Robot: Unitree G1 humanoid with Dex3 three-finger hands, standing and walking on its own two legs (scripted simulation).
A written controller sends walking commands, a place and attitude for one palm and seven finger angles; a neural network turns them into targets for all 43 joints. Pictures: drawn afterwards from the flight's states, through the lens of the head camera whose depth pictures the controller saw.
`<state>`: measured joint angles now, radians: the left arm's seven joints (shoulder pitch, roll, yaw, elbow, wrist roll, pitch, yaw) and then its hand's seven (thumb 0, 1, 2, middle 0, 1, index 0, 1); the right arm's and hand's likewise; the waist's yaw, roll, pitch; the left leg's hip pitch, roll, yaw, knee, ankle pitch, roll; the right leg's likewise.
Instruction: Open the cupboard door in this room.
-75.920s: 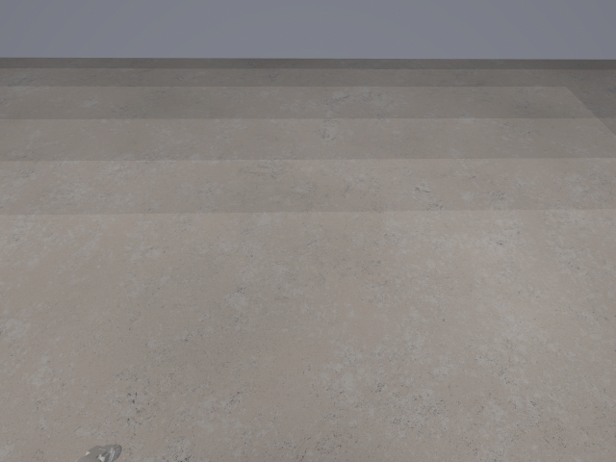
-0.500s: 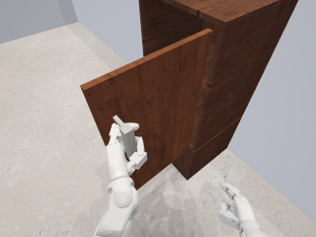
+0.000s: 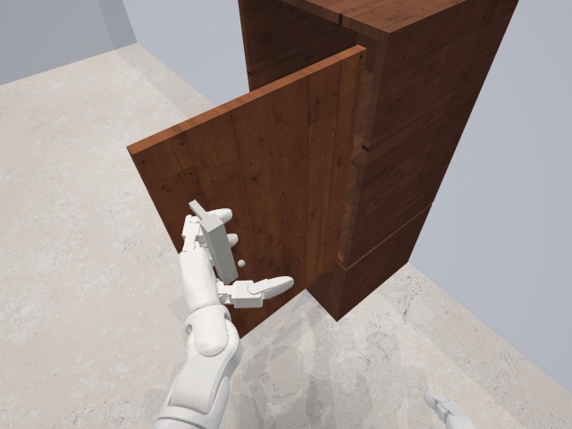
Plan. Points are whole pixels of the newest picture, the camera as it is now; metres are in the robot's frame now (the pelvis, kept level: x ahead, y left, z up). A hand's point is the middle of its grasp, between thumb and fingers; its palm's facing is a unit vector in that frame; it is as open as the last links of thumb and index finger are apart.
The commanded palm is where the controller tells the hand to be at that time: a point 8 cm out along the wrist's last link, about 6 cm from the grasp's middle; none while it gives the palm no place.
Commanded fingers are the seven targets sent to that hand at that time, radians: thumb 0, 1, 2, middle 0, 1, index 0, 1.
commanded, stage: open thumb and fingers to let go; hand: left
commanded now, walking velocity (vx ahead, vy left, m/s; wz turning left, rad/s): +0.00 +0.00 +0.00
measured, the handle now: (212, 242) +0.36 +0.13 +0.07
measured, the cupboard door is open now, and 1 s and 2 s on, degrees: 91 94 94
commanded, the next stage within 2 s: slide the hand sideways off the handle in 0.28 s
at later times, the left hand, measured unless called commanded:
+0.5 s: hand (236, 278) +0.30 +0.09 +0.07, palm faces +0.12 -0.99 -0.09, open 15.4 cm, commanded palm +0.28 +0.11 +0.07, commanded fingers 0.00 -0.50 0.30 -0.15 -0.30 -0.15 -0.30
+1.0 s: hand (223, 306) +0.26 +0.10 +0.07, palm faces -0.12 -0.99 -0.01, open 16.3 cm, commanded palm +0.23 +0.15 +0.07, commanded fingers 0.00 -0.50 0.30 -0.15 -0.30 -0.15 -0.30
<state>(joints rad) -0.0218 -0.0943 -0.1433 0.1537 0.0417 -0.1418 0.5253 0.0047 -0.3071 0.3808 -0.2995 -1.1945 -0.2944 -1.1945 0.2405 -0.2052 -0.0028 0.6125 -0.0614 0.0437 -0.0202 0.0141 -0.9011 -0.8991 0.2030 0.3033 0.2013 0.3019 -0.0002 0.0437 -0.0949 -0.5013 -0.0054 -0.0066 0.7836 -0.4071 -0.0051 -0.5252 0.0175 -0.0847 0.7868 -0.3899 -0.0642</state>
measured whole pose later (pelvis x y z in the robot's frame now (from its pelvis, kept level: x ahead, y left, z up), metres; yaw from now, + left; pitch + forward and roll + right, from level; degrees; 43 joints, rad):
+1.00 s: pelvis -0.01 +0.03 +0.00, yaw -2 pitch +5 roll +0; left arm 0.14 0.07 -0.16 0.02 -0.07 -0.20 0.03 -0.01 -0.50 0.30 -0.15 -0.31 -0.15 -0.31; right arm 0.26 -0.21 0.04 0.51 0.00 -0.09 0.00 0.01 -0.90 -0.90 0.20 0.30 0.20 0.30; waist 0.01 0.03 -0.06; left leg -0.49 -0.02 0.03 0.80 -0.41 0.03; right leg -0.52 0.00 -0.04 0.80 -0.37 -0.03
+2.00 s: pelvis +0.00 +0.02 +0.00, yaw +0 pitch +5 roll -1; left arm 0.46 0.23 0.10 -0.29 -0.26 -0.15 -0.21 -0.01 -0.50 0.30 -0.16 -0.30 -0.15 -0.30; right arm 0.28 -0.23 0.05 0.50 0.03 -0.19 -0.06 0.02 -0.90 -0.90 0.20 0.30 0.20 0.30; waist 0.02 0.06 -0.09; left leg -0.49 -0.01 -0.01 0.85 -0.45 0.02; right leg -0.50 0.02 -0.08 0.81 -0.41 -0.04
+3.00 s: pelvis +0.01 +0.03 +0.04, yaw -1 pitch -5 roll -1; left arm 0.44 0.34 0.34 -0.35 -0.05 -0.09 0.12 0.01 0.77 0.84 -0.21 -0.30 -0.20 -0.30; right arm 0.18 -0.23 0.02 0.65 -0.01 -0.10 -0.07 0.01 -0.90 -0.90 0.20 0.30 0.20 0.30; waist 0.08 0.08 0.03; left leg -0.05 -0.02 0.02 0.38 -0.25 0.03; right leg -0.07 0.02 -0.05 0.36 -0.22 -0.02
